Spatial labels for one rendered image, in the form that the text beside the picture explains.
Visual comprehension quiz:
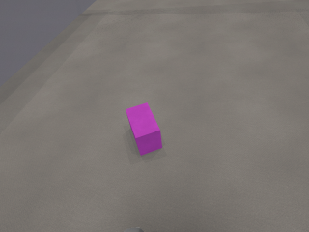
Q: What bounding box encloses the carton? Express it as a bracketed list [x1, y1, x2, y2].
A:
[126, 102, 162, 156]

